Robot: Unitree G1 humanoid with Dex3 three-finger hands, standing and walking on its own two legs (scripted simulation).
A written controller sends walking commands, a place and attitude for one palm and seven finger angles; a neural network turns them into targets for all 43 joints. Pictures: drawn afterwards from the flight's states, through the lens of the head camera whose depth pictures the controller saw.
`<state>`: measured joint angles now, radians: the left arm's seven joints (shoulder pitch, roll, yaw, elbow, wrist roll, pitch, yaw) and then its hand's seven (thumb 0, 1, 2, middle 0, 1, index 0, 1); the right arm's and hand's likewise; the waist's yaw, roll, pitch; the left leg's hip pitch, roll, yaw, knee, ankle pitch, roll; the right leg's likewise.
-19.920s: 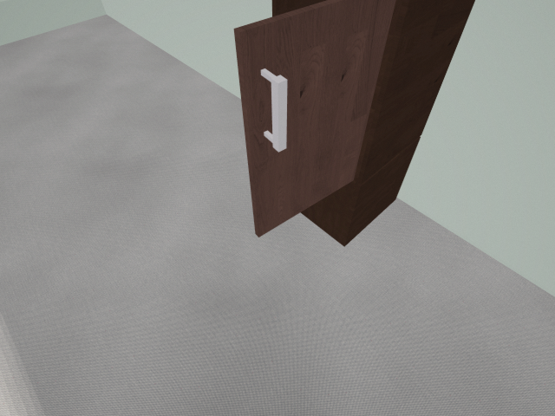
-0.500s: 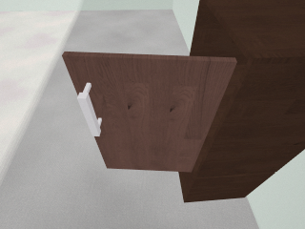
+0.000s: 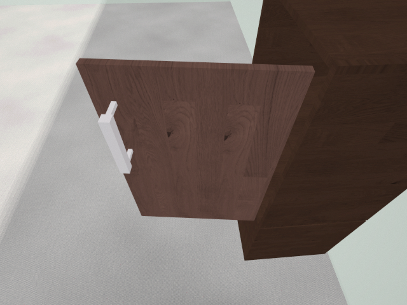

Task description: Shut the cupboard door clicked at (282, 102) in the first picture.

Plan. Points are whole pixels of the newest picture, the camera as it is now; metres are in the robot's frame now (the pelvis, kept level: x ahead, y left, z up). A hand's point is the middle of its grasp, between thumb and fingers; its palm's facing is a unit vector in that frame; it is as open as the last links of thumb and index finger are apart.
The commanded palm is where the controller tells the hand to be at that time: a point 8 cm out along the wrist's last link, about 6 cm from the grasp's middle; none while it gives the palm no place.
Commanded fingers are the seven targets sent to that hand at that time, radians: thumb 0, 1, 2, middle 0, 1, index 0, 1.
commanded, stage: come to a stop and stand still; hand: left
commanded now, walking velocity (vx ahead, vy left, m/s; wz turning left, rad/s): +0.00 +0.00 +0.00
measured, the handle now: (119, 139) +0.41 +0.20 +0.09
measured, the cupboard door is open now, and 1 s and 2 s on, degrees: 83 83 83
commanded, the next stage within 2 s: look again from close up in 0.82 s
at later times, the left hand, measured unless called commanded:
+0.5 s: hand out of the picture +0.00 +0.20 -0.17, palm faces +0.01 -0.98 -0.20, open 7.4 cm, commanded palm none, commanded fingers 0.00 0.90 0.90 -0.20 -0.30 -0.20 -0.30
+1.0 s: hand out of the picture -0.01 +0.19 -0.18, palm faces +0.03 -0.99 -0.16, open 7.4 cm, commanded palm none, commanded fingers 0.00 0.90 0.90 -0.20 -0.30 -0.20 -0.30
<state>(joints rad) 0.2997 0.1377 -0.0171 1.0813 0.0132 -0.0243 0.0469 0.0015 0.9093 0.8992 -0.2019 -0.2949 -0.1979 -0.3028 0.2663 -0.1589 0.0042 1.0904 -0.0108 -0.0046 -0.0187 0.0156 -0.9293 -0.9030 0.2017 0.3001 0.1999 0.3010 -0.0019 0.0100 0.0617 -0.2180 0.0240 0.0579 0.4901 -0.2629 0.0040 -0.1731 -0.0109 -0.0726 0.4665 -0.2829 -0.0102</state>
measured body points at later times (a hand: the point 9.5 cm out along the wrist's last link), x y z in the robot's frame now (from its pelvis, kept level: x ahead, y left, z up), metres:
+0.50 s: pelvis -0.01 +0.02 +0.00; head +0.00 +0.03 +0.45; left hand +0.00 +0.25 -0.16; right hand +0.00 -0.20 -0.16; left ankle +0.00 +0.11 -0.74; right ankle -0.02 -0.11 -0.74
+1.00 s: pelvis +0.00 +0.02 +0.00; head +0.02 +0.03 +0.45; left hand -0.01 +0.24 -0.16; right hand +0.01 -0.20 -0.15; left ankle +0.00 +0.11 -0.74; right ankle -0.02 -0.11 -0.74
